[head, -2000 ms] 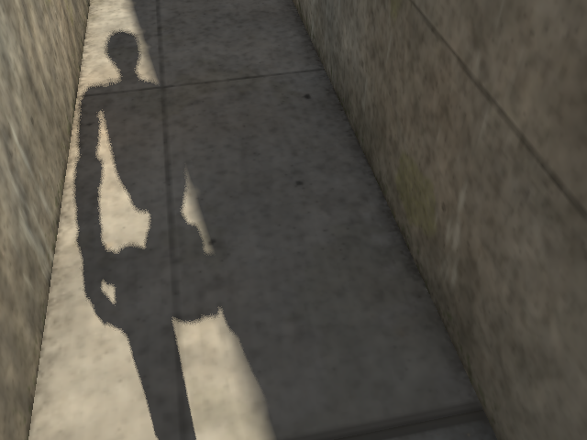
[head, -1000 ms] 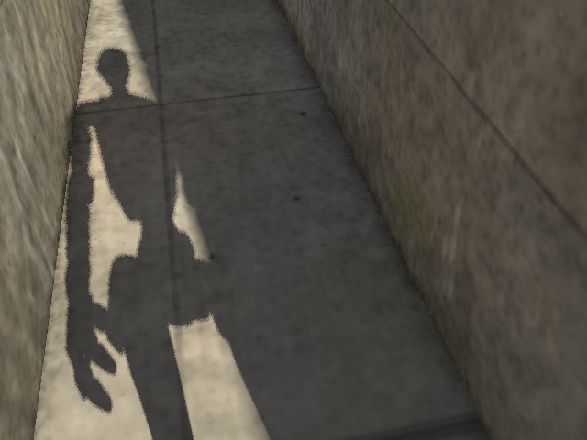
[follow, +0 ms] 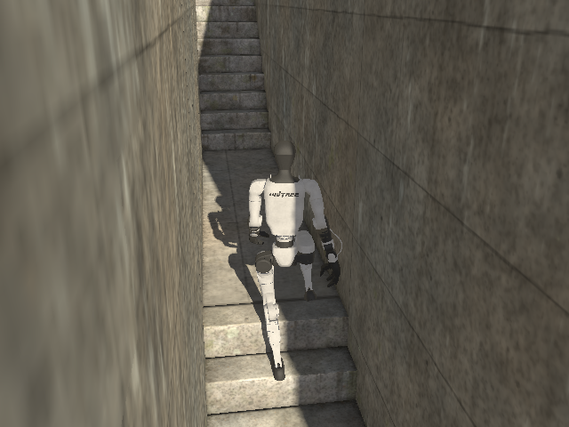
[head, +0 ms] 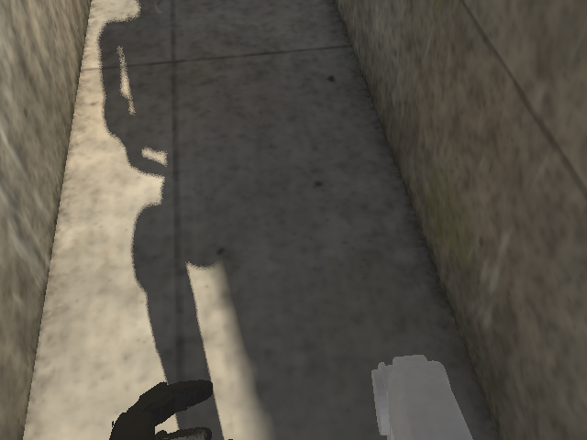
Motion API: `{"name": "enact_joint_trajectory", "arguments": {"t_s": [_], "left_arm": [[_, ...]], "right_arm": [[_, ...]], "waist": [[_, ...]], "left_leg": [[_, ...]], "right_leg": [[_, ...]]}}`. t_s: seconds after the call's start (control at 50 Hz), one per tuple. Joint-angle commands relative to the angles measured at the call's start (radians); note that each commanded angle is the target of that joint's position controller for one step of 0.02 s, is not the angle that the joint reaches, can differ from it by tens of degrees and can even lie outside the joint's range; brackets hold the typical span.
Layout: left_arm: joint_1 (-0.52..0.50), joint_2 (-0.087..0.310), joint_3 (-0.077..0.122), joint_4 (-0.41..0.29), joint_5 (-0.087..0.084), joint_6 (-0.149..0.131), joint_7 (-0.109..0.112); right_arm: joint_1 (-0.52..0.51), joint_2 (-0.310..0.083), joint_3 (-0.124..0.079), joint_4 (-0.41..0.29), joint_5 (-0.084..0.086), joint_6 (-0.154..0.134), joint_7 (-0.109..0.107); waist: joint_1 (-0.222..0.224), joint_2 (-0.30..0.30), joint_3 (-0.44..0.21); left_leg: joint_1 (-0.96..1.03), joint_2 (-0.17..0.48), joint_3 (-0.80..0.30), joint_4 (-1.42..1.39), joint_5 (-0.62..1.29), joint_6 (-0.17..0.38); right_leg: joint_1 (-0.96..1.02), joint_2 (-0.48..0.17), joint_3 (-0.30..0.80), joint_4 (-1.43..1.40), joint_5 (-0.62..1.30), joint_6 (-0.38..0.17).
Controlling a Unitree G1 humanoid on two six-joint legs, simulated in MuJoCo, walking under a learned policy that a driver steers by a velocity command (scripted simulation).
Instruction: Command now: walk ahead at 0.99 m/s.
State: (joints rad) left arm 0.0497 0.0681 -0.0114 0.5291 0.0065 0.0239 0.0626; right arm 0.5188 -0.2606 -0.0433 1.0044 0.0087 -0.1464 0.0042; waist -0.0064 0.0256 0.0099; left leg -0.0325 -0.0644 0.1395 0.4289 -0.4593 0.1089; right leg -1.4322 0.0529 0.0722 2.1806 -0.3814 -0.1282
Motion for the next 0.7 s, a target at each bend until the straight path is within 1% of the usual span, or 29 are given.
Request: {"name": "enact_joint_trajectory", "arguments": {"t_s": [0.02,0.04,0.06,0.08,0.1,0.12,0.14,0.16,0.18,0.2,0.22,0.24,0.26,0.28,0.32,0.34,0.36,0.4,0.44,0.5,0.54,0.56,0.58,0.6,0.62,0.64,0.66,0.68,0.7], "left_arm": [[-0.259,0.020,-0.046,-0.205,-0.029,0.013,-0.002],[-0.134,0.052,-0.035,-0.124,-0.031,0.011,-0.014],[-0.029,0.070,-0.020,-0.082,-0.057,0.007,-0.025],[0.116,0.123,0.013,-0.037,-0.067,0.022,-0.023],[0.306,0.218,0.054,0.011,-0.056,0.044,-0.010],[0.465,0.345,0.104,0.066,-0.020,0.024,-0.016],[0.490,0.422,0.129,0.128,0.019,0.002,-0.013],[0.295,0.321,0.115,0.108,0.045,-0.023,-0.005],[0.228,0.259,0.105,0.124,0.032,-0.048,-0.004],[0.234,0.215,0.096,0.175,0.034,-0.071,-0.004],[0.241,0.159,0.084,0.212,0.040,-0.095,-0.007],[0.246,0.141,0.076,0.258,0.042,-0.121,-0.008],[0.218,0.198,0.081,0.236,0.013,-0.145,-0.008],[0.166,0.205,0.077,0.225,-0.006,-0.163,-0.010],[0.181,0.278,0.086,0.244,-0.037,-0.193,-0.017],[0.233,0.315,0.095,0.253,-0.040,-0.206,-0.021],[0.271,0.347,0.103,0.273,-0.043,-0.209,-0.024],[0.367,0.346,0.111,0.305,-0.034,-0.206,-0.019],[0.438,0.330,0.114,0.317,-0.034,-0.199,-0.012],[0.492,0.360,0.133,0.298,-0.022,-0.191,-0.009],[0.514,0.388,0.135,0.303,-0.025,-0.179,-0.005],[0.505,0.418,0.141,0.296,-0.017,-0.166,-0.002],[0.469,0.449,0.146,0.292,-0.011,-0.153,-0.003],[0.443,0.414,0.139,0.256,-0.009,-0.155,0.002],[0.534,0.273,0.092,0.175,-0.048,-0.153,-0.029],[0.427,0.284,0.099,0.164,-0.011,-0.180,-0.029],[0.297,0.291,0.103,0.136,-0.012,-0.182,-0.025],[0.323,0.277,0.083,0.137,-0.018,-0.189,-0.026],[0.331,0.268,0.074,0.141,-0.011,-0.176,-0.022]], "right_arm": [[0.065,-0.052,-0.001,-0.006,0.046,-0.024,-0.016],[0.032,-0.039,0.018,-0.028,0.067,-0.019,-0.024],[0.134,-0.155,-0.008,-0.030,0.053,-0.024,-0.027],[0.116,-0.281,-0.040,-0.046,0.046,-0.034,-0.032],[-0.008,-0.374,-0.072,-0.088,0.053,-0.047,-0.025],[-0.180,-0.334,-0.084,-0.154,0.063,-0.049,-0.017],[-0.237,-0.211,-0.075,-0.256,0.028,-0.070,0.028],[-0.359,-0.092,-0.062,-0.357,-0.041,-0.076,0.038],[-0.423,0.003,-0.036,-0.438,-0.054,-0.057,0.033],[-0.394,0.073,-0.008,-0.464,-0.061,-0.024,0.024],[-0.362,0.133,0.013,-0.473,-0.070,0.013,0.011],[-0.341,0.152,0.027,-0.486,-0.067,0.056,-0.001],[-0.282,0.097,0.025,-0.474,-0.053,0.105,0.001],[-0.310,0.036,0.009,-0.478,-0.035,0.133,-0.004],[-0.416,-0.060,-0.001,-0.514,-0.003,0.140,0.004],[-0.414,-0.091,-0.009,-0.499,-0.006,0.133,0.027],[-0.462,-0.078,-0.005,-0.492,-0.019,0.131,0.051],[-0.519,-0.027,0.011,-0.466,-0.056,0.120,0.092],[-0.603,0.042,0.030,-0.440,-0.062,0.107,0.108],[-0.707,0.021,0.032,-0.419,-0.045,0.096,0.105],[-0.675,-0.023,0.009,-0.396,-0.052,0.090,0.092],[-0.593,-0.072,-0.013,-0.369,-0.063,0.088,0.082],[-0.398,-0.116,-0.035,-0.304,-0.078,0.084,0.071],[-0.179,-0.187,-0.069,-0.257,-0.102,0.079,0.051],[-0.140,-0.293,-0.094,-0.285,-0.139,0.061,0.038],[-0.106,-0.263,-0.092,-0.304,-0.106,0.072,0.016],[-0.148,-0.237,-0.085,-0.285,-0.102,0.059,0.008],[-0.200,-0.208,-0.081,-0.274,-0.087,0.055,0.003],[-0.198,-0.193,-0.072,-0.267,-0.081,0.046,-0.005]], "waist": [[0.000,-0.032,0.209],[0.060,-0.121,0.039],[0.080,-0.042,-0.158],[0.172,0.089,-0.286],[0.319,0.198,-0.380],[0.416,0.154,-0.422],[0.365,-0.181,-0.425],[0.256,-0.153,-0.279],[0.169,0.002,-0.134],[0.096,0.094,-0.047],[0.030,0.149,0.010],[-0.019,0.121,0.046],[-0.061,0.097,0.074],[-0.087,0.103,0.150],[-0.081,0.087,0.211],[-0.072,0.061,0.168],[-0.057,0.060,0.150],[-0.013,0.085,0.094],[0.052,0.004,0.077],[0.116,-0.138,0.113],[0.080,-0.253,0.089],[0.033,-0.291,0.027],[-0.068,-0.327,-0.075],[-0.182,-0.318,-0.211],[-0.096,0.105,-0.444],[-0.123,0.060,-0.575],[-0.118,-0.018,-0.410],[-0.069,-0.070,-0.301],[-0.041,-0.062,-0.239]], "left_leg": [[-0.407,0.274,-0.277,-0.673,0.500,0.079],[-0.414,0.222,-0.097,-0.525,1.261,0.050],[-0.343,0.258,-0.097,-0.293,1.926,0.069],[-0.221,0.303,-0.121,-0.072,2.176,0.089],[-0.089,0.340,-0.156,0.178,2.273,0.074],[-0.165,0.215,-0.129,0.639,1.954,0.052],[-0.554,-0.069,-0.198,1.144,1.015,0.043],[-0.825,-0.125,-0.404,1.532,0.514,0.039],[-0.929,-0.088,-0.416,1.640,0.475,0.052],[-1.000,-0.064,-0.391,1.674,0.397,0.057],[-1.054,-0.050,-0.406,1.721,0.301,0.059],[-1.094,-0.013,-0.428,1.684,0.217,0.054],[-1.058,0.021,-0.416,1.472,0.144,0.027],[-1.056,0.049,-0.404,1.294,0.174,-0.009],[-0.907,0.102,-0.369,0.939,0.314,-0.051],[-0.831,0.137,-0.317,0.784,0.401,-0.052],[-0.786,0.158,-0.225,0.681,0.499,-0.049],[-0.704,0.176,-0.147,0.495,0.696,-0.004],[-0.656,0.150,-0.097,0.303,0.825,0.029],[-0.575,0.098,-0.030,0.041,0.773,0.042],[-0.446,0.010,0.001,0.017,0.583,0.064],[-0.366,-0.038,0.016,0.025,0.430,0.085],[-0.117,-0.069,0.012,0.053,0.324,0.104],[0.241,0.063,-0.130,0.129,0.242,0.152],[0.705,0.433,-0.655,0.128,-0.181,0.334],[0.524,0.440,-0.854,-0.016,-0.259,0.277],[0.356,0.379,-0.696,-0.059,-0.073,0.239],[0.232,0.354,-0.595,-0.094,0.036,0.207],[0.139,0.338,-0.544,-0.128,0.095,0.200]], "right_leg": [[0.353,-0.097,-0.316,-0.438,-0.078,-0.026],[0.749,-0.016,-0.404,-0.626,-0.084,-0.054],[1.027,0.093,-0.443,-0.708,-0.300,-0.052],[1.141,0.104,-0.353,-0.811,-0.380,-0.048],[1.209,0.100,-0.268,-0.931,-0.395,-0.049],[1.343,0.010,-0.021,-1.205,-0.510,-0.115],[1.419,-0.158,0.546,-1.580,-0.887,-0.223],[1.314,-0.287,0.900,-1.804,-0.800,-0.196],[1.187,-0.285,0.789,-1.752,-0.682,-0.169],[1.110,-0.300,0.646,-1.730,-0.549,-0.169],[1.044,-0.283,0.530,-1.728,-0.424,-0.136],[1.019,-0.238,0.387,-1.738,-0.352,-0.096],[1.007,-0.247,0.310,-1.854,-0.397,-0.085],[0.958,-0.245,0.236,-1.945,-0.323,-0.044],[0.834,-0.225,0.084,-2.087,-0.125,-0.041],[0.902,-0.207,0.012,-2.123,-0.046,-0.049],[0.943,-0.184,-0.039,-2.167,0.023,-0.043],[1.110,-0.139,-0.102,-2.179,0.127,-0.009],[1.267,-0.143,-0.136,-2.209,0.214,0.022],[1.475,-0.182,-0.150,-2.226,0.452,0.041],[1.568,-0.257,-0.158,-2.066,1.062,0.044],[1.615,-0.284,-0.161,-1.882,1.309,0.044],[1.530,-0.291,-0.172,-1.593,1.441,0.036],[1.250,-0.262,-0.162,-1.247,1.186,0.029],[0.698,-0.120,-0.119,-0.678,0.332,0.080],[0.729,-0.044,0.030,-0.515,-0.025,0.033],[0.693,-0.089,0.058,-0.579,0.081,0.029],[0.716,-0.124,0.053,-0.743,0.108,0.043],[0.741,-0.145,0.048,-0.850,0.089,0.055]]}}
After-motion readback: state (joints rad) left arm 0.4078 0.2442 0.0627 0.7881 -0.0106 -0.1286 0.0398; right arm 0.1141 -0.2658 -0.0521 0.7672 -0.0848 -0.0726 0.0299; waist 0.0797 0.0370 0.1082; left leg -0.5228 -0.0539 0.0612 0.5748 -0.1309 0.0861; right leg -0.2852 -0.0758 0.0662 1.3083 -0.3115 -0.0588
